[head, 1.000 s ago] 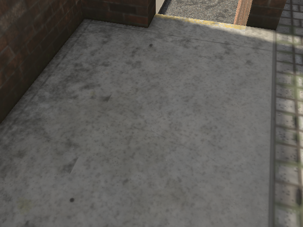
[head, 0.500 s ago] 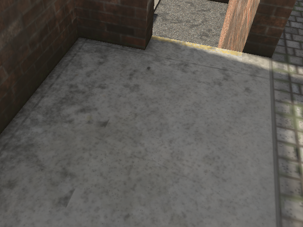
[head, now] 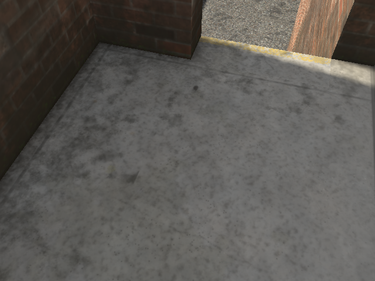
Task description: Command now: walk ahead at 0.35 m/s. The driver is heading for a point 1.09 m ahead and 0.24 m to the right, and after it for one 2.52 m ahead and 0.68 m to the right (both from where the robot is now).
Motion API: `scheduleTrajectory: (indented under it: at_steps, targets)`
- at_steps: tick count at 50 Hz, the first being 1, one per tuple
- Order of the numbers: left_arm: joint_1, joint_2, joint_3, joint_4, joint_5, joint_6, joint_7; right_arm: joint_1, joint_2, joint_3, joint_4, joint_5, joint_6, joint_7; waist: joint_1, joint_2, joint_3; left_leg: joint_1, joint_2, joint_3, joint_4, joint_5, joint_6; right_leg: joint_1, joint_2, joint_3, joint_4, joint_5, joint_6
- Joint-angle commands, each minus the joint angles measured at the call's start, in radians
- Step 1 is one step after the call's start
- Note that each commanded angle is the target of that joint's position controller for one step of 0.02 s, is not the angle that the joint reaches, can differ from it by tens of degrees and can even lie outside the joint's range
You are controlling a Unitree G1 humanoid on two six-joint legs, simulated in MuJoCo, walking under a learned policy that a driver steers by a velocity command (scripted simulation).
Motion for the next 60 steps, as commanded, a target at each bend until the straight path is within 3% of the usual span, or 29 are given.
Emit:
scheduleTrajectory:
  at_steps: [1, 3, 4, 6, 9, 12, 14, 16, 17, 18, 19, 20, 21, 22, 25, 29, 32, 34, 35, 36, 37, 38, 39, 41, 42, 44, 50, 57, 60]
  targets:
    - [0.084, 0.051, 0.001, 0.005, 0.012, -0.013, -0.009, -0.013, -0.108, -0.037, -0.079, 0.0, -0.018, -0.017, 0.015, -0.004, -0.112, -0.305, 0.108, -0.02, 0.109, 0.065, -0.002, 0.298, -0.294, 0.289, -0.261, 0.504, -0.192]
    - [0.09, 0.051, -0.005, 0.035, 0.02, -0.019, -0.011, 0.041, -0.045, -0.032, -0.073, -0.006, 0.013, -0.024, -0.024, -0.045, -0.09, -0.217, 0.113, -0.005, 0.022, 0.093, -0.013, 0.18, -0.257, 0.202, -0.304, 0.59, -0.188]
    - [0.093, 0.066, -0.005, 0.048, 0.023, -0.021, -0.007, 0.043, -0.036, -0.032, -0.079, -0.009, 0.022, -0.027, -0.039, -0.058, -0.079, -0.204, 0.111, 0.006, -0.028, 0.112, -0.023, 0.141, -0.245, 0.165, -0.313, 0.648, -0.192]
    - [0.09, 0.102, -0.003, 0.064, 0.031, -0.019, 0.011, -0.021, -0.043, -0.034, -0.115, -0.018, 0.031, -0.033, -0.049, -0.073, -0.071, -0.216, 0.11, 0.02, -0.194, 0.19, -0.044, 0.12, -0.227, 0.109, -0.313, 0.723, -0.192]
    - [0.118, 0.136, 0.0, 0.08, 0.021, 0.0, 0.032, -0.138, -0.04, -0.026, -0.144, -0.027, 0.035, -0.028, -0.008, -0.084, -0.111, -0.152, 0.088, 0.052, -0.443, 0.364, -0.055, 0.148, -0.193, 0.054, -0.29, 0.678, -0.16]
    - [0.159, 0.149, 0.0, 0.109, 0.01, 0.018, 0.038, -0.207, -0.07, -0.03, -0.16, -0.021, 0.046, -0.023, 0.021, -0.086, -0.119, -0.12, 0.073, 0.04, -0.559, 0.414, -0.054, 0.205, -0.222, 0.088, -0.267, 0.541, -0.151]
    - [0.148, 0.145, 0.0, 0.121, 0.0, 0.029, 0.04, -0.226, -0.089, -0.037, -0.167, -0.028, 0.048, -0.021, 0.014, -0.084, -0.106, -0.094, 0.064, 0.038, -0.632, 0.39, -0.034, 0.222, -0.235, 0.116, -0.215, 0.445, -0.134]
    - [0.164, 0.111, -0.011, 0.133, -0.014, 0.035, 0.042, -0.191, -0.123, -0.053, -0.149, -0.042, 0.043, -0.024, -0.007, -0.041, -0.109, 0.027, 0.057, 0.04, -0.797, 0.536, -0.001, 0.21, -0.174, 0.134, -0.116, 0.264, -0.072]
    - [0.213, 0.085, -0.02, 0.136, 0.002, 0.033, 0.043, -0.161, -0.183, -0.067, -0.147, -0.05, 0.04, -0.033, 0.012, 0.027, -0.141, 0.137, 0.154, -0.045, -0.793, 0.856, 0.025, 0.166, -0.111, 0.115, -0.031, 0.11, -0.025]
    - [0.337, 0.031, -0.031, 0.155, 0.016, 0.031, 0.042, -0.174, -0.22, -0.074, -0.154, -0.047, 0.051, -0.043, 0.083, 0.18, -0.197, 0.292, 0.283, -0.142, -0.739, 1.014, 0.135, 0.029, -0.03, 0.074, 0.069, -0.237, 0.022]
    - [0.287, 0.045, -0.031, 0.134, 0.005, 0.043, 0.053, -0.158, -0.164, -0.064, -0.158, -0.04, 0.061, -0.044, 0.035, 0.222, -0.231, 0.273, 0.346, -0.216, -0.779, 0.889, 0.209, -0.007, -0.009, 0.056, 0.183, -0.376, 0.049]
    - [0.195, 0.103, -0.016, 0.099, -0.011, 0.059, 0.06, -0.14, -0.152, -0.063, -0.16, -0.041, 0.062, -0.045, -0.003, 0.214, -0.221, 0.259, 0.363, -0.271, -0.832, 0.76, 0.233, -0.072, -0.001, 0.064, 0.314, -0.467, 0.06]
    - [0.145, 0.14, -0.001, 0.078, -0.018, 0.08, 0.067, -0.137, -0.184, -0.071, -0.169, -0.044, 0.063, -0.051, -0.025, 0.188, -0.223, 0.247, 0.391, -0.303, -0.871, 0.67, 0.244, -0.131, -0.014, 0.09, 0.506, -0.534, 0.071]
    - [0.15, 0.156, 0.014, 0.079, -0.018, 0.101, 0.071, -0.176, -0.195, -0.072, -0.187, -0.042, 0.063, -0.058, -0.007, 0.137, -0.209, 0.187, 0.396, -0.273, -0.895, 0.589, 0.24, -0.149, -0.038, 0.119, 0.625, -0.512, 0.081]
    - [0.186, 0.102, 0.024, 0.075, -0.015, 0.142, 0.08, -0.298, -0.162, -0.066, -0.207, -0.038, 0.073, -0.069, 0.049, 0.103, -0.135, -0.007, 0.311, -0.098, -0.959, 0.361, 0.183, -0.084, -0.072, 0.099, 0.599, -0.368, 0.102]
    - [0.162, 0.071, 0.023, 0.038, -0.013, 0.151, 0.072, -0.321, -0.169, -0.074, -0.196, -0.038, 0.086, -0.082, 0.039, 0.141, -0.146, -0.031, 0.295, 0.017, -0.956, 0.375, 0.181, 0.01, -0.076, 0.046, 0.399, -0.297, 0.101]
    - [0.152, 0.098, 0.031, 0.009, -0.011, 0.153, 0.054, -0.322, -0.201, -0.083, -0.188, -0.025, 0.092, -0.084, 0.032, 0.148, -0.177, 0.015, 0.334, 0.021, -0.934, 0.38, 0.175, 0.073, -0.074, 0.022, 0.265, -0.253, 0.078]
    - [0.204, 0.108, 0.04, 0.013, -0.006, 0.155, 0.043, -0.35, -0.211, -0.086, -0.188, -0.007, 0.101, -0.082, 0.068, 0.136, -0.177, -0.007, 0.325, 0.059, -0.881, 0.33, 0.131, 0.169, -0.05, -0.018, 0.105, -0.15, 0.042]
    - [0.24, 0.119, 0.05, 0.024, -0.002, 0.159, 0.039, -0.338, -0.197, -0.085, -0.179, 0.001, 0.106, -0.08, 0.078, 0.107, -0.172, -0.043, 0.296, 0.096, -0.818, 0.255, 0.085, 0.233, -0.028, -0.019, 0.02, -0.113, 0.011]
    - [0.251, 0.155, 0.063, 0.019, 0.005, 0.16, 0.041, -0.296, -0.159, -0.08, -0.161, -0.001, 0.115, -0.072, 0.076, -0.017, -0.118, -0.158, 0.226, 0.175, -0.649, 0.129, 0.004, 0.287, -0.092, 0.119, -0.125, -0.049, -0.044]
    - [0.243, 0.276, 0.085, -0.019, 0.006, 0.162, 0.058, -0.29, -0.093, -0.063, -0.198, -0.039, 0.119, -0.062, 0.029, -0.333, -0.069, -0.438, 0.064, 0.259, -0.326, -0.193, -0.103, 0.353, -0.361, 0.512, -0.196, 0.204, -0.176]
    - [0.269, 0.287, 0.077, -0.036, 0.054, 0.135, 0.046, -0.44, -0.116, -0.071, -0.257, -0.041, 0.11, -0.066, 0.097, -0.27, -0.084, -0.478, 0.006, 0.064, -0.167, -0.237, -0.087, 0.233, -0.423, 0.64, -0.279, 0.123, -0.289]
    - [0.211, 0.271, 0.075, -0.049, 0.057, 0.107, 0.044, -0.441, -0.149, -0.083, -0.259, -0.023, 0.11, -0.069, 0.056, -0.175, -0.062, -0.482, 0.025, 0.011, -0.104, -0.135, -0.066, 0.22, -0.368, 0.556, -0.284, 0.051, -0.247]
    - [0.098, 0.212, 0.064, -0.086, 0.004, 0.087, 0.053, -0.365, -0.18, -0.099, -0.211, -0.031, 0.113, -0.08, 0.009, -0.112, -0.068, -0.475, 0.046, -0.01, -0.098, 0.025, -0.06, 0.233, -0.283, 0.433, -0.251, 0.021, -0.136]
    - [0.085, 0.192, 0.057, -0.093, -0.006, 0.087, 0.059, -0.349, -0.178, -0.101, -0.207, -0.039, 0.111, -0.083, 0.004, -0.115, -0.079, -0.451, 0.042, -0.009, -0.086, 0.075, -0.068, 0.227, -0.261, 0.402, -0.242, 0.064, -0.125]
    - [0.139, 0.165, 0.048, -0.085, -0.002, 0.09, 0.068, -0.34, -0.155, -0.101, -0.212, -0.032, 0.104, -0.08, 0.009, -0.117, -0.115, -0.431, 0.023, -0.01, -0.08, 0.127, -0.078, 0.271, -0.241, 0.383, -0.226, 0.152, -0.133]
    - [0.184, 0.187, 0.057, -0.089, -0.005, 0.098, 0.084, -0.376, -0.123, -0.084, -0.232, -0.02, 0.093, -0.069, 0.045, -0.143, -0.124, -0.401, 0.024, -0.019, -0.342, 0.163, -0.113, 0.376, -0.235, 0.407, -0.209, 0.14, -0.14]
    - [0.132, 0.187, 0.049, -0.095, 0.008, 0.108, 0.069, -0.35, -0.136, -0.075, -0.222, -0.008, 0.078, -0.042, 0.056, -0.153, -0.105, -0.144, 0.018, 0.025, -0.55, 0.081, -0.102, 0.268, -0.23, 0.429, -0.172, 0.234, -0.169]
    - [0.132, 0.153, 0.03, -0.078, -0.012, 0.114, 0.07, -0.283, -0.113, -0.066, -0.191, -0.009, 0.057, -0.017, 0.012, -0.119, -0.115, 0.058, -0.008, 0.079, -0.827, 0.229, -0.055, 0.199, -0.169, 0.432, -0.167, -0.142, -0.118]
Keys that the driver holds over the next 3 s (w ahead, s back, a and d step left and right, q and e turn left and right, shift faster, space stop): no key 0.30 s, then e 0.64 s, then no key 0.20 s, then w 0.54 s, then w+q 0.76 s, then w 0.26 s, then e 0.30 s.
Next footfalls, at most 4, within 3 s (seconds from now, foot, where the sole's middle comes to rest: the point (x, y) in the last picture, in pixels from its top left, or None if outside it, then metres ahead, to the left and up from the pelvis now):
0.32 left None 0.28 0.13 -0.76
0.72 right None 0.17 -0.10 -0.76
1.24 left None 0.26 0.10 -0.76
1.64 right None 0.33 -0.24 -0.76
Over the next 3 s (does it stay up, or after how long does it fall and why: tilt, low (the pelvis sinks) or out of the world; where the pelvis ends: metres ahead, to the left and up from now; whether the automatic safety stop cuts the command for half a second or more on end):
stays up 0.95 -0.27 0.02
